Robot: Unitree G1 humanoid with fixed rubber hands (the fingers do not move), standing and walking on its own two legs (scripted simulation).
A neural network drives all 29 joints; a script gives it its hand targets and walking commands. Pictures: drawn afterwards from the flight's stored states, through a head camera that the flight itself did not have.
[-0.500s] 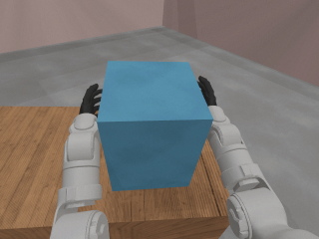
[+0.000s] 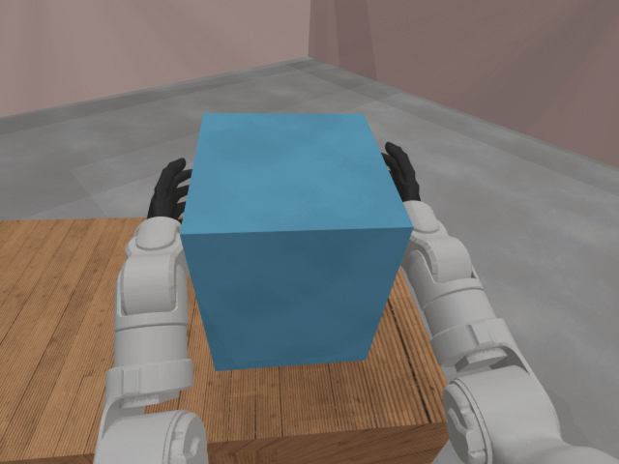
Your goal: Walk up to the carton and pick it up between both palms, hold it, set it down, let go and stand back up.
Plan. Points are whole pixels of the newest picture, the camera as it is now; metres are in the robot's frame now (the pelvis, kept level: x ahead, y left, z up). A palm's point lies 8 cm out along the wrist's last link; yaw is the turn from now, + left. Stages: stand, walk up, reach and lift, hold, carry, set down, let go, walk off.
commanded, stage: reach and lift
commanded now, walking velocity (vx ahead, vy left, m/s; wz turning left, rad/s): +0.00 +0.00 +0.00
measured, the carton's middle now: (289, 243) +0.35 +0.00 +0.16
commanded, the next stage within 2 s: hold in 0.16 s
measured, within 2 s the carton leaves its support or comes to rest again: neither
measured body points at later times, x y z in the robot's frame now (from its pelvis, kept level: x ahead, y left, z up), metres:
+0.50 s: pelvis +0.00 -0.01 +0.00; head -0.07 +0.01 +0.45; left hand +0.37 +0.15 +0.21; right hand +0.38 -0.14 +0.23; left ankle +0.03 +0.13 -0.75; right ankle -0.01 -0.12 -0.75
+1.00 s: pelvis -0.01 -0.01 +0.00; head -0.07 +0.01 +0.45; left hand +0.37 +0.15 +0.22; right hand +0.38 -0.15 +0.24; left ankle +0.03 +0.13 -0.75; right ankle -0.01 -0.12 -0.75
